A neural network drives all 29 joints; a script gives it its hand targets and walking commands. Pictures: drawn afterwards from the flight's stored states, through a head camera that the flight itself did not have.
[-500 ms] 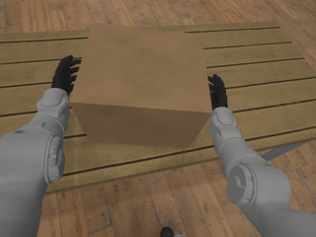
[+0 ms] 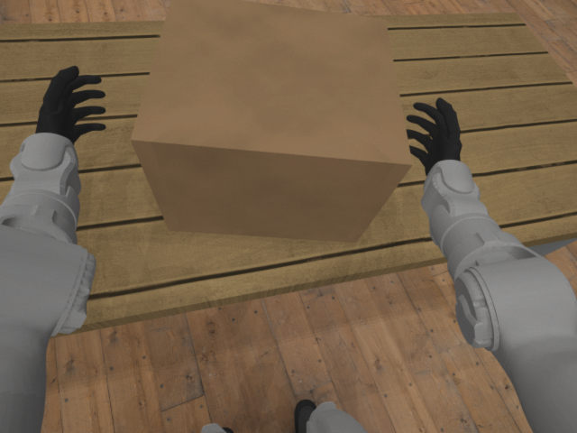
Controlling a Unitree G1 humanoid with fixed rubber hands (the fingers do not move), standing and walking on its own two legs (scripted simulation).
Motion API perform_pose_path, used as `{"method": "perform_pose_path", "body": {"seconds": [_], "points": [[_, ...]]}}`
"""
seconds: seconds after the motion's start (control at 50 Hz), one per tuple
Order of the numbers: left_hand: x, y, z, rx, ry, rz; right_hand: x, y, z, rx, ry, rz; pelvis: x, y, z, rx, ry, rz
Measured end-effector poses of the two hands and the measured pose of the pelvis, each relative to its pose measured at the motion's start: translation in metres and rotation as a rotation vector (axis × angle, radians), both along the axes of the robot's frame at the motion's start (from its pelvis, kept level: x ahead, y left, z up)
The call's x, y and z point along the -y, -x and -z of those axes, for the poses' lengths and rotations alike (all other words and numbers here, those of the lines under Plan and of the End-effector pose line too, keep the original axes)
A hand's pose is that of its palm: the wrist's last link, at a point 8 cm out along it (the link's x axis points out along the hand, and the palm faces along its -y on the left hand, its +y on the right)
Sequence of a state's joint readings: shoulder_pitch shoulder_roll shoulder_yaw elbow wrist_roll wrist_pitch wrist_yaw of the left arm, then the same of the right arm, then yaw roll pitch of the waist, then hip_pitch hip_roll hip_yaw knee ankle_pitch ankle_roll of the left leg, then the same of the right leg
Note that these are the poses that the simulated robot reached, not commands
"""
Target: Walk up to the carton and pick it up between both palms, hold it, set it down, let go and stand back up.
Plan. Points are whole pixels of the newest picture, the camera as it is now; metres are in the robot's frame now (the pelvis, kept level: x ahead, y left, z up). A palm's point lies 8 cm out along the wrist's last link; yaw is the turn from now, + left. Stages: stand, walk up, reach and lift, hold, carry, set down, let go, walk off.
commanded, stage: set down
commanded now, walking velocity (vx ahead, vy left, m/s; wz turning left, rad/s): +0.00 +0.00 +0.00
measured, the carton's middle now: (273, 128) +0.55 -0.04 +0.04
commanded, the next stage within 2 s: none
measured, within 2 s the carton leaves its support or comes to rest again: neither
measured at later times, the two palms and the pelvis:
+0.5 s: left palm (22, 64) +0.52 +0.23 +0.18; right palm (499, 108) +0.44 -0.27 +0.18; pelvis -0.01 +0.00 +0.02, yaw +1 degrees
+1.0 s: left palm (15, 53) +0.51 +0.22 +0.20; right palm (517, 102) +0.43 -0.27 +0.20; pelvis +0.00 -0.01 +0.04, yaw +0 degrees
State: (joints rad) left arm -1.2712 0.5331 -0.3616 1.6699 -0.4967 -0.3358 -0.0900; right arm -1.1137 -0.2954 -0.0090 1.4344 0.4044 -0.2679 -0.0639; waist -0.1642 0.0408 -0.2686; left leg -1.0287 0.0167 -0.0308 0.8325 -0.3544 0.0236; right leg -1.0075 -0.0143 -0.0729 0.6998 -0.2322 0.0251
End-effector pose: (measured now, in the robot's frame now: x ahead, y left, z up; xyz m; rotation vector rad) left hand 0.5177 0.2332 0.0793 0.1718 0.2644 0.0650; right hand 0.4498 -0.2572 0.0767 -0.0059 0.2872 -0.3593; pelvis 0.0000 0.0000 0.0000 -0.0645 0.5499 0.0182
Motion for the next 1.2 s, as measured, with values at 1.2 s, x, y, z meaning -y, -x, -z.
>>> {"method": "perform_pose_path", "body": {"seconds": [1.2], "points": [[0.007,0.032,-0.105,0.01,0.101,0.054,0.009,0.042,-0.103,0.042,0.0,-0.011,0.005,0.002,-0.045,0.32,-0.043,0.024]]}}
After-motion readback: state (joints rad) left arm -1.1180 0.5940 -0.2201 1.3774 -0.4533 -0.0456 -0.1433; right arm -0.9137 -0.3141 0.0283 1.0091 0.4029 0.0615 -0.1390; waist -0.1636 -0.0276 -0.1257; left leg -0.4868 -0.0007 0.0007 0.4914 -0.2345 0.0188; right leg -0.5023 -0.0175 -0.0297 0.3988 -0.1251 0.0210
